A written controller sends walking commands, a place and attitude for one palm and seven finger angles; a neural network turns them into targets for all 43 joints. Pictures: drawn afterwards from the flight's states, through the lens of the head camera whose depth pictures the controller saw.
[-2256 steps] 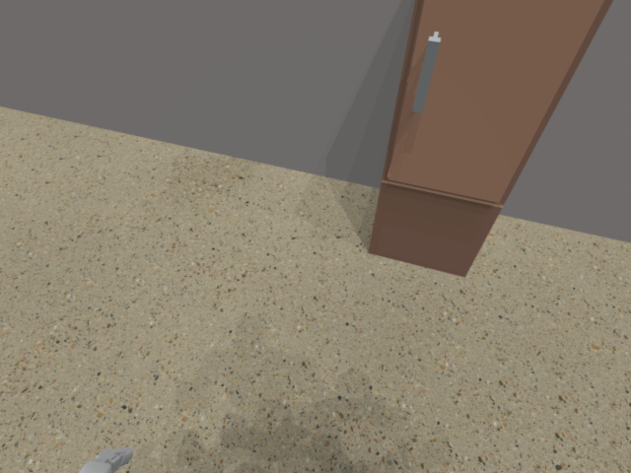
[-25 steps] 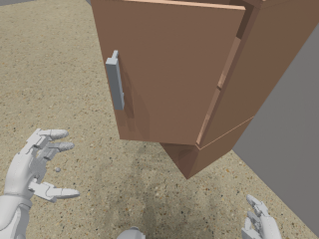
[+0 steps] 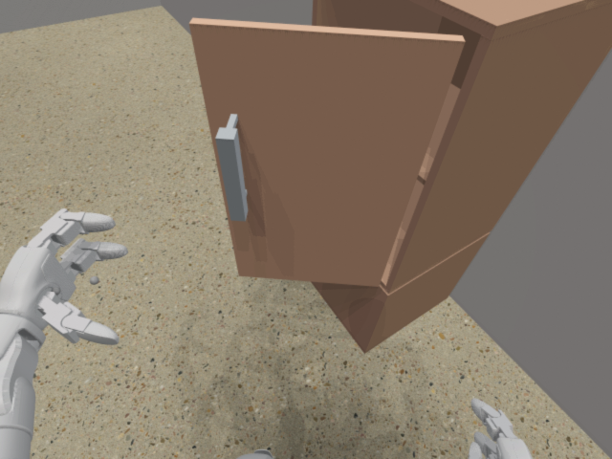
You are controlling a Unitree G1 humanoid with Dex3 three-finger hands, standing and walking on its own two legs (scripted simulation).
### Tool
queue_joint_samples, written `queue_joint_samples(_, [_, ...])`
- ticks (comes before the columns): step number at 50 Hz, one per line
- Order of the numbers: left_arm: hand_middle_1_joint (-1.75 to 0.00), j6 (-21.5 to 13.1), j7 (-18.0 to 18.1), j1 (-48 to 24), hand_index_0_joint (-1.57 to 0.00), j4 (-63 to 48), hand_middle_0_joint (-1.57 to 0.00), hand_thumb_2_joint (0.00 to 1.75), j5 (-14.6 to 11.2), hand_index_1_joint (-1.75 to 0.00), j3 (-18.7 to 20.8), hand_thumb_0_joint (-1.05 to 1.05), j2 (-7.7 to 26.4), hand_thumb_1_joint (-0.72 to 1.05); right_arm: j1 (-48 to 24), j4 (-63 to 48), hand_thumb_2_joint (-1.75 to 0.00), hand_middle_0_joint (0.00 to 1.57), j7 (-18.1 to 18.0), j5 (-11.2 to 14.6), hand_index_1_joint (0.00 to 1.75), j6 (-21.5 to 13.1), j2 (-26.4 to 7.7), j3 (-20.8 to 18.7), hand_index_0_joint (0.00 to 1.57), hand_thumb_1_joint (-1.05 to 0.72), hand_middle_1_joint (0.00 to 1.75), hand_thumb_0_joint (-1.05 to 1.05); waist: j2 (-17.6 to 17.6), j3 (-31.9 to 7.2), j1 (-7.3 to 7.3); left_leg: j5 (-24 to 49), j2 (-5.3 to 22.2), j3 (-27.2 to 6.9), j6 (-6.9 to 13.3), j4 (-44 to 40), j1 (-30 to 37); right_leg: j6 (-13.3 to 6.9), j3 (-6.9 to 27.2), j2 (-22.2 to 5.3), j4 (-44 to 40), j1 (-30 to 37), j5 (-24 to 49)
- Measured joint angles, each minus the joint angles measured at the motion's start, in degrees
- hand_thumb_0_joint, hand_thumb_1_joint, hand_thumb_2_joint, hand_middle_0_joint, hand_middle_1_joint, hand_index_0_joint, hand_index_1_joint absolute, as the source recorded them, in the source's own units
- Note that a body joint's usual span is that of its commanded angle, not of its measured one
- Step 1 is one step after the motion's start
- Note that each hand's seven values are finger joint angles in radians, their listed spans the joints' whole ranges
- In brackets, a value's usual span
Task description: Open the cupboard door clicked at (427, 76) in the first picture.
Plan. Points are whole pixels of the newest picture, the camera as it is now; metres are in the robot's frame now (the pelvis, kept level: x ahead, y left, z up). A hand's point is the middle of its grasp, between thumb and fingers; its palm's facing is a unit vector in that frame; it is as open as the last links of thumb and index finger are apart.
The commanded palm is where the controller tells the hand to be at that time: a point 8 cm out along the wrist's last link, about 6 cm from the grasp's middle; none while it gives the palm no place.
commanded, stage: raise the hand with hooked fingers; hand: left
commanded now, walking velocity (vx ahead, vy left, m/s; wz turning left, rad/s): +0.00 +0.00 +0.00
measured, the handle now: (236, 169) +0.54 +0.15 +0.06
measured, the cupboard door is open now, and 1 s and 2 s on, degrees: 53 53 53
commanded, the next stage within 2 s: move the hooked fingers beside the handle in 0.42 s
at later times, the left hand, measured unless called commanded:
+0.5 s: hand (123, 280) +0.30 +0.24 +0.09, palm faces +0.01 -1.00 -0.05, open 13.9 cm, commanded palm +0.27 +0.29 +0.09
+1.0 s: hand (144, 244) +0.36 +0.24 +0.08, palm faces +0.01 -1.00 -0.01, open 13.9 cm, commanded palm +0.33 +0.29 +0.08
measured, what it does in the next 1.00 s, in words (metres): stands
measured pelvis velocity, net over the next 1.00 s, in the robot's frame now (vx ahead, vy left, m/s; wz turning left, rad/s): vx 0.01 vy -0.03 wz -0.02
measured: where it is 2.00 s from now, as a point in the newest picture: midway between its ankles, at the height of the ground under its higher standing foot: outside the picture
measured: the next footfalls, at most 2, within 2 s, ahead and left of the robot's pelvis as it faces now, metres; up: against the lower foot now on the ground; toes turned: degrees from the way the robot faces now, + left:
none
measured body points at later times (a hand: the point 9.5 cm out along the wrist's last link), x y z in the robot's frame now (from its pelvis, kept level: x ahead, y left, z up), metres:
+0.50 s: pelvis +0.01 -0.03 +0.00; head +0.04 -0.03 +0.45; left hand +0.29 +0.30 +0.10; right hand +0.16 -0.28 -0.08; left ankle +0.05 +0.07 -0.71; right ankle -0.02 -0.13 -0.71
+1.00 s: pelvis +0.01 -0.03 +0.00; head +0.06 -0.03 +0.44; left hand +0.35 +0.29 +0.08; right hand +0.12 -0.30 -0.10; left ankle +0.05 +0.07 -0.71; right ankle -0.02 -0.13 -0.71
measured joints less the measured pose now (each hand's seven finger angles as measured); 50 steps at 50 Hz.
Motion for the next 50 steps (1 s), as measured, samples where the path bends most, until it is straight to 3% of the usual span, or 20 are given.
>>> queue_joint_samples(12, [-1.20, -3.1, 1.1, 2.3, -0.30, -1.2, -0.30, 0.30, 0.3, -1.20, 0.2, -0.02, -2.4, -0.50, 0.5, -0.1, -0.89, 0.20, 0.8, -0.5, 0.30, -0.3, -0.5, -1.0, 0.21, -0.90, 0.30, 0.02, -0.4, 0.4, -0.28, 0.0, 0.5, 0.1, -0.8, -0.7, 0.6, -0.8, 0.2, 0.5, 0.0, 0.1, -0.3])
queue_joint_samples(28, [-1.20, -2.9, -0.4, 1.5, -0.31, 1.0, -0.30, 0.30, -0.7, -1.20, 0.2, -0.02, -2.4, -0.50, -1.2, 0.1, -0.89, 0.20, 0.5, -0.2, 0.30, 0.0, -0.2, -0.9, 0.21, -0.90, 0.30, 0.02, 0.5, -0.5, 0.34, -0.4, 1.1, -0.4, -2.1, -0.7, 0.6, -1.9, -0.1, 1.2, 0.6, -0.2, -1.1])
queue_joint_samples(36, [-1.20, -3.6, -0.4, -4.2, -0.31, 6.6, -0.30, 0.30, 0.6, -1.20, 0.2, -0.02, -1.5, -0.50, -1.6, 0.9, -0.89, 0.20, 0.0, 0.0, 0.30, 0.6, -0.7, -0.9, 0.21, -0.90, 0.30, 0.01, 0.1, 0.3, 0.11, -0.5, 1.3, -1.0, -2.5, 0.2, -0.8, -2.4, -0.7, 1.4, 1.7, -1.5, -1.5])
queue_joint_samples(50, [-1.20, -3.5, -0.8, -12.3, -0.31, 16.4, -0.30, 0.30, 1.8, -1.20, 1.4, -0.02, 1.4, -0.50, 0.9, 1.1, -0.89, 0.20, 0.3, 0.2, 0.30, 3.2, -1.0, -1.3, 0.21, -0.90, 0.30, 0.01, -0.4, -0.3, -1.80, -1.0, 1.6, 0.0, -2.2, 0.8, -2.6, -2.0, 0.4, 1.6, 2.3, -3.7, -1.6])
